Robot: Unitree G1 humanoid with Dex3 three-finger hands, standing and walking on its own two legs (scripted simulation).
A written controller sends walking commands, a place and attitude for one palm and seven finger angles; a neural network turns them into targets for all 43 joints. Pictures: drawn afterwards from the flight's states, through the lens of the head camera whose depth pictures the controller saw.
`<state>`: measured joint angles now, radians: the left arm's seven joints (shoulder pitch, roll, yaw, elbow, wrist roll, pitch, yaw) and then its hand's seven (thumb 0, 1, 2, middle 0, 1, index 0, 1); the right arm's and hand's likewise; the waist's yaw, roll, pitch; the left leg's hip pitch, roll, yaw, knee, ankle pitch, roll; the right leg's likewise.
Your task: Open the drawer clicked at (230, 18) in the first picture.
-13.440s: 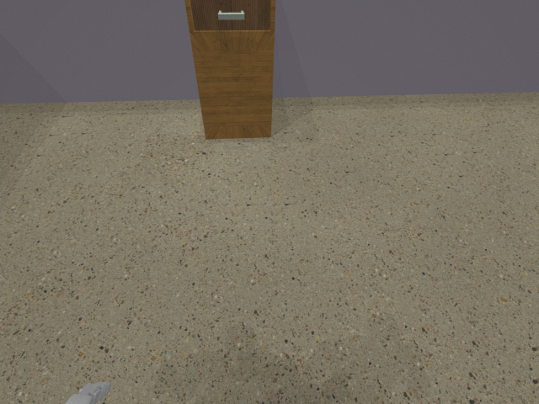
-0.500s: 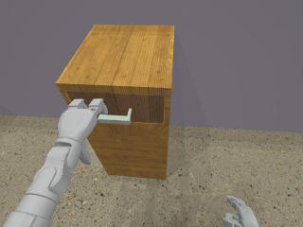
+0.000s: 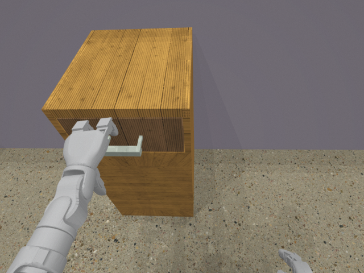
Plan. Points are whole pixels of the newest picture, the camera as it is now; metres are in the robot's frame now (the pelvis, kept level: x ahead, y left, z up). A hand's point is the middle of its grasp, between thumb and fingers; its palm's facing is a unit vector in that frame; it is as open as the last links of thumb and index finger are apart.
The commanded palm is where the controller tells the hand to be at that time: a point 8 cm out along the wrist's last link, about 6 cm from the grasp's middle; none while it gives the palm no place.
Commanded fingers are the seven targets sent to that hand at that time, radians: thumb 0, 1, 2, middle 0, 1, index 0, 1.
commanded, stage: move the hooked fingers above the handle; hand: left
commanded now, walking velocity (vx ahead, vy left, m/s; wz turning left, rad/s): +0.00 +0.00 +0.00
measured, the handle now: (122, 145) +0.46 +0.22 -0.04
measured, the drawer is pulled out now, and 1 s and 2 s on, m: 0.00 0.00 0.00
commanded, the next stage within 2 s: none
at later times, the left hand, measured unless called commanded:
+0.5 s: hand (111, 154) +0.38 +0.21 +0.02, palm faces -0.02 -0.03 -1.00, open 13.8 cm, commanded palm +0.36 +0.20 +0.08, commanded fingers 0.00 -0.50 0.30 -0.30 -1.20 -0.30 -1.20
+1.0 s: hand (111, 153) +0.39 +0.23 +0.00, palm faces -0.09 -0.05 -0.99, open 13.8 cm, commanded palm +0.37 +0.21 +0.07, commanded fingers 0.00 -0.50 0.30 -0.30 -1.20 -0.30 -1.20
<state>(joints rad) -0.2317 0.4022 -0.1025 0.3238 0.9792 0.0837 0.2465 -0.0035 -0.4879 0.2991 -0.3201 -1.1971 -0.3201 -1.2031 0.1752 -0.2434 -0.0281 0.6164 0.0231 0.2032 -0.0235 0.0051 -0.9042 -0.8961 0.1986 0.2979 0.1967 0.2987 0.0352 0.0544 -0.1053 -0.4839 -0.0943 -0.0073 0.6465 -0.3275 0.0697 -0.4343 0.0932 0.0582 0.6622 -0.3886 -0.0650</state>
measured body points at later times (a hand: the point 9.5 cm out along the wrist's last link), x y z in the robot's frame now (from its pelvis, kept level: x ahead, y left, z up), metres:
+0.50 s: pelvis -0.01 -0.01 -0.01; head +0.03 -0.04 +0.44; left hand +0.37 +0.21 +0.08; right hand +0.12 -0.26 -0.14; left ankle -0.01 +0.08 -0.72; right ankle -0.04 -0.08 -0.72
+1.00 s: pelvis -0.01 -0.01 -0.01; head +0.05 -0.03 +0.44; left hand +0.39 +0.22 +0.06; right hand +0.06 -0.27 -0.14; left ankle -0.01 +0.08 -0.72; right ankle -0.04 -0.08 -0.72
